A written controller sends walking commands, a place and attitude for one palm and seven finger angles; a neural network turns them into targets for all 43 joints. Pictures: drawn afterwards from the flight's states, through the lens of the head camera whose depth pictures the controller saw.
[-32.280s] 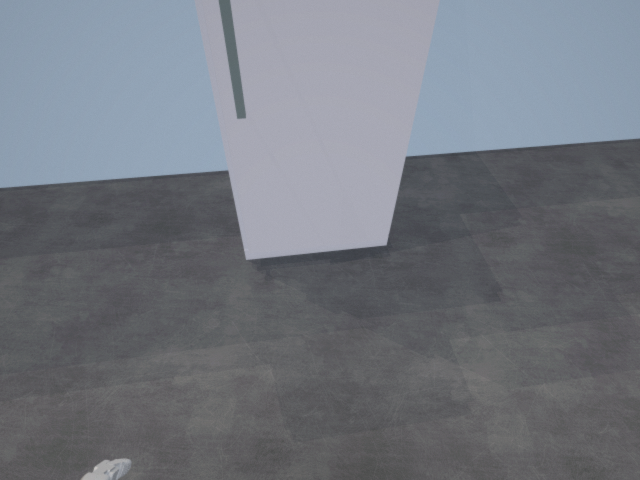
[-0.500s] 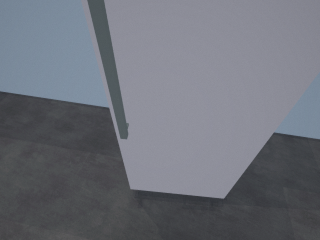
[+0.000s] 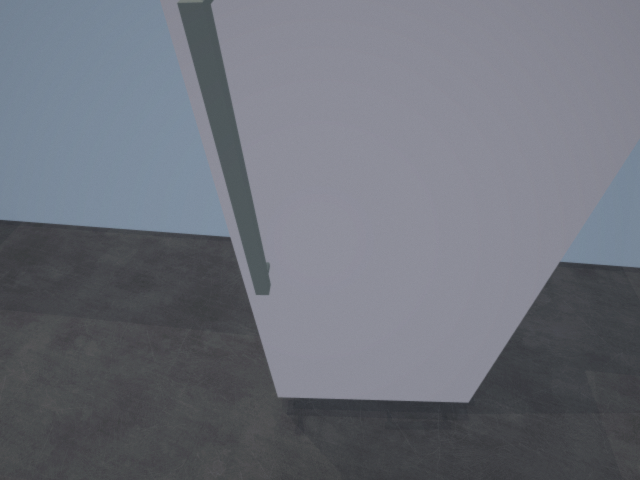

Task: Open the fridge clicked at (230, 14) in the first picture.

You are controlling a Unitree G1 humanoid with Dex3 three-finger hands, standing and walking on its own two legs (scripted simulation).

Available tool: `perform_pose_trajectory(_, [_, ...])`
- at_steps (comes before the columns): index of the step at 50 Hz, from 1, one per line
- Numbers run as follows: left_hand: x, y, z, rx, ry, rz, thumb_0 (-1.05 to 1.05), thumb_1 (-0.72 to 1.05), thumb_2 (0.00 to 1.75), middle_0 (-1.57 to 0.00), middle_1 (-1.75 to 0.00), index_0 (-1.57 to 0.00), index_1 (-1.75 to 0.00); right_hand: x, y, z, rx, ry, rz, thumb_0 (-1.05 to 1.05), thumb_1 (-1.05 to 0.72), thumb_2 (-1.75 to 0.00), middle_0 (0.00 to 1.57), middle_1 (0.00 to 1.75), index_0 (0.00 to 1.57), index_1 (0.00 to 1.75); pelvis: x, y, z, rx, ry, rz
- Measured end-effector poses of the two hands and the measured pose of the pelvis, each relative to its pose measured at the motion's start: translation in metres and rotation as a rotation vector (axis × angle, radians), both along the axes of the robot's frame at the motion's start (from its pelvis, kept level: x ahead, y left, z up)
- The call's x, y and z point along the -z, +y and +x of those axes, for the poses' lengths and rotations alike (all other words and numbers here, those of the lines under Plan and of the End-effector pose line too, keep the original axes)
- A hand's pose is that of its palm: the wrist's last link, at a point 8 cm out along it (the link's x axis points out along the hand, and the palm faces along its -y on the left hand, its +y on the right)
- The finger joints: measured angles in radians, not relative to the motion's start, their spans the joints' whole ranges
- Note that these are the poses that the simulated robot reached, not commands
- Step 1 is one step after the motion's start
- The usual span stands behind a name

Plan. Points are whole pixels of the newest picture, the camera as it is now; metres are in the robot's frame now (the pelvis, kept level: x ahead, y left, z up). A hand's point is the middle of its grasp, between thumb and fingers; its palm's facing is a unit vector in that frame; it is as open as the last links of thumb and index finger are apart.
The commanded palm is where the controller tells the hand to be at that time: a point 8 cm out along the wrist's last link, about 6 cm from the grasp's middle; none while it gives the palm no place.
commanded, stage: come to a stop and stand still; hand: left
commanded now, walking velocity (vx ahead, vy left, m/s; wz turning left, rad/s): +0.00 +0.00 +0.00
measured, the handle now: (242, 180) +0.45 +0.12 +0.16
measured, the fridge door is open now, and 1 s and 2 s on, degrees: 5 5 5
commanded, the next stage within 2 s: look again from close up in 0.20 s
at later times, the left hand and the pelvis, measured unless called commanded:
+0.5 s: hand out of the picture +0.01 +0.16 -0.17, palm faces -0.01 -0.98 -0.19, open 7.4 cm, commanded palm none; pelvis +0.02 -0.01 +0.00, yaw -1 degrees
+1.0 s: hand out of the picture +0.03 +0.16 -0.17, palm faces -0.01 -0.98 -0.22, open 7.4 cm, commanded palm none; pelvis +0.02 -0.02 +0.01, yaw -1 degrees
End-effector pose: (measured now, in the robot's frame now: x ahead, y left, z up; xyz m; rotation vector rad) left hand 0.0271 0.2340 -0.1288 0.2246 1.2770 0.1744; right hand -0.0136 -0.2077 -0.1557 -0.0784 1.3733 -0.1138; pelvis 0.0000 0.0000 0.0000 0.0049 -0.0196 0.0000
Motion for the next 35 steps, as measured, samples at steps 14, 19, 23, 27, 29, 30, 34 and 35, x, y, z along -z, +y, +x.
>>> perform_pose_trajectory(14, [0.010,-0.015,-0.017,-0.007,0.105,-0.061,0.00,0.91,0.90,-0.20,-0.29,-0.19,-0.30,-0.014,-0.020,0.028,-0.011,-0.019,-0.067,0.00,-0.92,-0.90,0.20,0.29,0.20,0.29,-0.003,-0.002,0.010,0.014,0.013,0.006])
perform_pose_trajectory(19, [0.012,-0.021,-0.020,-0.013,0.120,-0.076,0.00,0.91,0.90,-0.20,-0.29,-0.20,-0.30,-0.017,-0.027,0.042,-0.018,-0.039,-0.082,0.00,-0.91,-0.90,0.20,0.29,0.20,0.29,-0.004,-0.005,0.013,0.015,0.009,0.004])
perform_pose_trajectory(23, [0.012,-0.023,-0.019,-0.014,0.122,-0.077,0.00,0.91,0.90,-0.20,-0.29,-0.20,-0.30,-0.017,-0.029,0.052,-0.023,-0.055,-0.082,0.00,-0.91,-0.90,0.20,0.29,0.20,0.29,-0.004,-0.007,0.015,0.015,0.008,0.003])
perform_pose_trajectory(27, [0.011,-0.023,-0.016,-0.014,0.117,-0.070,0.00,0.91,0.90,-0.20,-0.29,-0.20,-0.30,-0.017,-0.030,0.058,-0.026,-0.065,-0.079,0.00,-0.92,-0.90,0.20,0.29,0.20,0.29,-0.005,-0.009,0.016,0.015,0.008,0.004])
perform_pose_trajectory(29, [0.010,-0.023,-0.014,-0.014,0.113,-0.065,0.00,0.91,0.90,-0.20,-0.29,-0.20,-0.30,-0.017,-0.031,0.060,-0.027,-0.066,-0.078,0.00,-0.92,-0.90,0.20,0.29,0.20,0.29,-0.005,-0.010,0.016,0.015,0.008,0.005])
perform_pose_trajectory(30, [0.010,-0.022,-0.013,-0.013,0.111,-0.062,0.00,0.91,0.90,-0.20,-0.29,-0.20,-0.30,-0.017,-0.032,0.060,-0.028,-0.065,-0.077,0.00,-0.92,-0.90,0.20,0.29,0.20,0.29,-0.005,-0.011,0.017,0.015,0.008,0.005])
perform_pose_trajectory(34, [0.008,-0.021,-0.009,-0.010,0.104,-0.051,0.00,0.91,0.90,-0.20,-0.29,-0.20,-0.30,-0.016,-0.034,0.060,-0.027,-0.059,-0.073,0.00,-0.92,-0.90,0.20,0.29,0.20,0.29,-0.005,-0.013,0.017,0.016,0.008,0.006])
perform_pose_trajectory(35, [0.007,-0.021,-0.008,-0.010,0.102,-0.049,0.00,0.91,0.90,-0.20,-0.29,-0.20,-0.30,-0.016,-0.034,0.059,-0.027,-0.057,-0.072,0.00,-0.92,-0.90,0.20,0.29,0.20,0.29,-0.005,-0.014,0.018,0.016,0.008,0.007])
